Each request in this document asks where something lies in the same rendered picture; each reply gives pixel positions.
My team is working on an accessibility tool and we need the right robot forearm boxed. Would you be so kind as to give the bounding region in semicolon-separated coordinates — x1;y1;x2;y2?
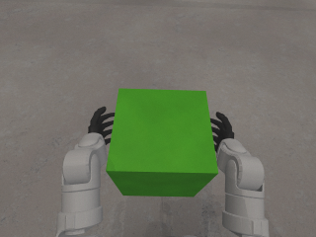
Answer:
216;138;270;237

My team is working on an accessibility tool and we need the robot right hand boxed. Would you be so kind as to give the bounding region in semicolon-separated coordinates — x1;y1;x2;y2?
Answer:
210;112;234;153

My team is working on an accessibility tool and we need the robot left hand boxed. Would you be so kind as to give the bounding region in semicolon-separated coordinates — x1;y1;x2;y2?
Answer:
88;107;115;145

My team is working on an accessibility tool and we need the carton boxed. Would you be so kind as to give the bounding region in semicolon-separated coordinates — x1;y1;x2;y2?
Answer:
106;88;218;198

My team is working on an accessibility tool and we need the left robot forearm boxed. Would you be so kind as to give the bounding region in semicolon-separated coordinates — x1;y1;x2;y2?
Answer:
55;132;108;237

